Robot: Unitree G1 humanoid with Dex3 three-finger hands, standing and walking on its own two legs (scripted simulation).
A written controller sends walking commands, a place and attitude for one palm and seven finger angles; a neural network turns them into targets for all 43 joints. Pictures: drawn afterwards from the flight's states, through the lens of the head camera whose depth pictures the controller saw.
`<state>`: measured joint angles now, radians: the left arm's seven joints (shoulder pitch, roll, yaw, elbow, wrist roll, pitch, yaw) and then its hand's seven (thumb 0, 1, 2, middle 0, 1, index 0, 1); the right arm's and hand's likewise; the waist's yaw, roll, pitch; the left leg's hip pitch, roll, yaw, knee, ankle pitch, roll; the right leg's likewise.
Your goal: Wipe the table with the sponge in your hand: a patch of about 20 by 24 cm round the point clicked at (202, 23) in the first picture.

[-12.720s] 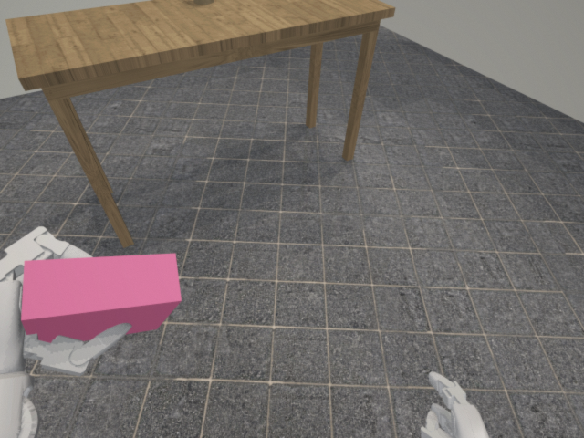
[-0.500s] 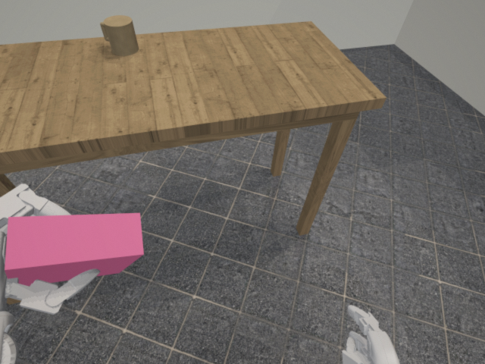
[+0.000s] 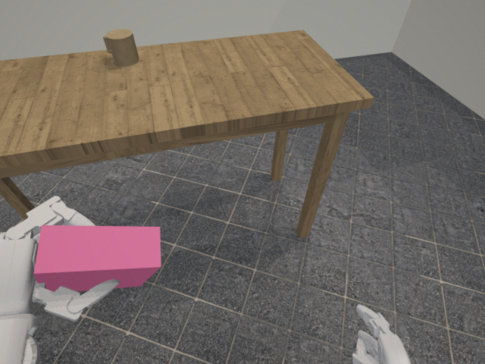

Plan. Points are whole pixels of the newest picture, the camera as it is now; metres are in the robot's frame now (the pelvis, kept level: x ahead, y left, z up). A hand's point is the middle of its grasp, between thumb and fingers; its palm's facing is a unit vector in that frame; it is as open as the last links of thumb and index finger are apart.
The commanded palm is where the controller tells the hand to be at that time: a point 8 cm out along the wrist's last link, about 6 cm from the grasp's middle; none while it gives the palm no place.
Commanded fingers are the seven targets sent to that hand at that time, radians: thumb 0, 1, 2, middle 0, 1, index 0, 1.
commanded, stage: shuffle to correct the standing spot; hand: left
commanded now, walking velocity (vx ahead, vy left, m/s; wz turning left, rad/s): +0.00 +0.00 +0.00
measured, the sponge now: (117, 260) +0.22 +0.18 +0.12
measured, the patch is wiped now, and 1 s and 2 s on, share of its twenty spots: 0.00 0.00 0.00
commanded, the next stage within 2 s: come to a stop and stand still in 1.64 s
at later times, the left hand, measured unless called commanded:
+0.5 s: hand (49, 226) +0.25 +0.28 +0.14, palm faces +0.37 -0.86 -0.36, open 9.5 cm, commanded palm +0.20 +0.30 +0.18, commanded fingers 0.00 0.10 1.30 -1.20 -1.60 -1.20 -1.60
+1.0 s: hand (66, 145) +0.38 +0.30 +0.17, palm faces +0.27 -0.85 -0.46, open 9.5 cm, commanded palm +0.34 +0.35 +0.18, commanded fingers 0.00 0.10 1.30 -1.20 -1.60 -1.20 -1.60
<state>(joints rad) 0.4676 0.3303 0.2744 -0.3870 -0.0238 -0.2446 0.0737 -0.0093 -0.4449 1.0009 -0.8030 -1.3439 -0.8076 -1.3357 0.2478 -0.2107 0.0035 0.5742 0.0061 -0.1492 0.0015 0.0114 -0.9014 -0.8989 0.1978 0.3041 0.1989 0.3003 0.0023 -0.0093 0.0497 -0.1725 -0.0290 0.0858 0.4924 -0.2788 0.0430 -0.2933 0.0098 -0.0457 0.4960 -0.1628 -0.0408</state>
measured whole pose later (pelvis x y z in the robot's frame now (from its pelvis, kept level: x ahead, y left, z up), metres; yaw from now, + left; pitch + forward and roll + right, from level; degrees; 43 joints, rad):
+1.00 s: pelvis +0.15 +0.09 -0.01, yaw -6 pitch -2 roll +1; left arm 0.47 0.42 0.43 -0.60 -0.02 -0.25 0.08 -0.01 -0.44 1.00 -0.80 -1.34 -0.81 -1.34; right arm 0.20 -0.23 -0.02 0.60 -0.02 -0.10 0.01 0.01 -0.90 -0.90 0.20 0.30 0.20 0.30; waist 0.02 -0.09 0.11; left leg -0.55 0.15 -0.01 0.85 -0.21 0.01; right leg -0.31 -0.07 -0.10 0.65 -0.31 -0.03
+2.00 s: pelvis +0.33 +0.21 +0.00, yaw -5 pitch -1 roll +3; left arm 0.41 0.32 0.36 -0.36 -0.02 -0.16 0.17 -0.01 -0.44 1.01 -0.80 -1.34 -0.81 -1.34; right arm 0.21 -0.22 0.03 0.64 -0.01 -0.09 -0.04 0.01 -0.90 -0.90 0.20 0.30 0.20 0.30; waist 0.03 -0.02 0.05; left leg -0.40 0.03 0.08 0.80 -0.34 -0.02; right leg -0.22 -0.06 -0.13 0.57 -0.33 -0.05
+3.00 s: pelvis +0.33 +0.27 +0.00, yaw -9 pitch -2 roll -1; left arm 0.48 0.34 0.30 -0.43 -0.03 -0.20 0.08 -0.01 -0.44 1.01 -0.81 -1.34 -0.81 -1.34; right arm 0.23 -0.20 0.01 0.59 0.02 -0.14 -0.01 0.01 -0.90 -0.90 0.20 0.30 0.20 0.30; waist 0.01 -0.02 0.04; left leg -0.27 0.00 0.09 0.48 -0.19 0.06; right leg -0.18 -0.01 0.00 0.45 -0.25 0.02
